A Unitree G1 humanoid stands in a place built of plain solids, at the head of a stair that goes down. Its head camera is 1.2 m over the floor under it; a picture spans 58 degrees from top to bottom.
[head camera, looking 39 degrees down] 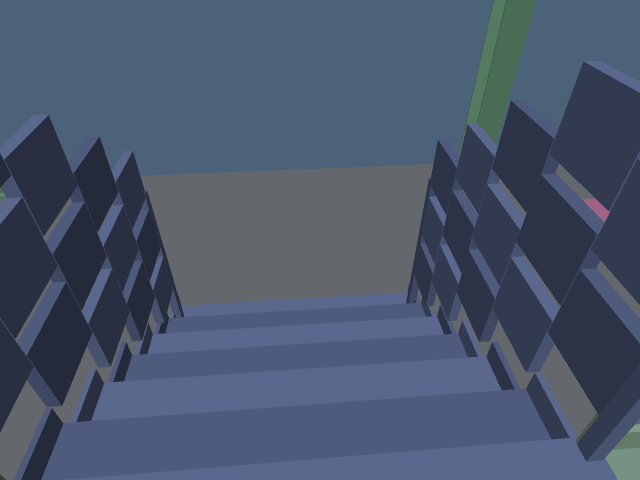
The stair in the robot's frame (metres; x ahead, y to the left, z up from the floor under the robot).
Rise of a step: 0.17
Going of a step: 0.26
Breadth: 1.62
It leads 5 degrees to the left of straight ahead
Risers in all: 7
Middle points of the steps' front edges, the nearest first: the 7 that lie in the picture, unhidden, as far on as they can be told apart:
0.54 0.04 0.00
0.80 0.06 -0.17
1.05 0.08 -0.34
1.31 0.10 -0.51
1.57 0.12 -0.68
1.83 0.14 -0.85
2.09 0.16 -1.02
